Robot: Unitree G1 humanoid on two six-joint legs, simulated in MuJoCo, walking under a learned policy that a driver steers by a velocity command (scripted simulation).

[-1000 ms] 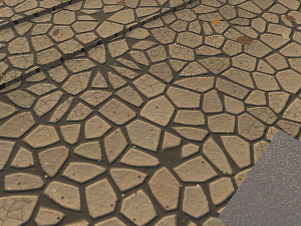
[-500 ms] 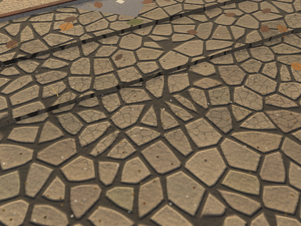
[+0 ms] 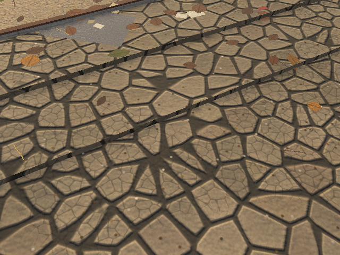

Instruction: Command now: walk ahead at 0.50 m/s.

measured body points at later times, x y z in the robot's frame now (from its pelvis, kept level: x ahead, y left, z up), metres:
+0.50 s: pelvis +0.27 -0.07 +0.00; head +0.29 -0.08 +0.45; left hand +0.32 +0.21 -0.12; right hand +0.41 -0.34 -0.11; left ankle +0.36 +0.11 -0.67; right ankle +0.27 -0.15 -0.75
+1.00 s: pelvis +0.54 +0.00 +0.00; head +0.56 +0.01 +0.45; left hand +0.69 +0.26 -0.13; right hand +0.57 -0.28 -0.12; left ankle +0.55 +0.09 -0.75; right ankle +0.57 -0.17 -0.67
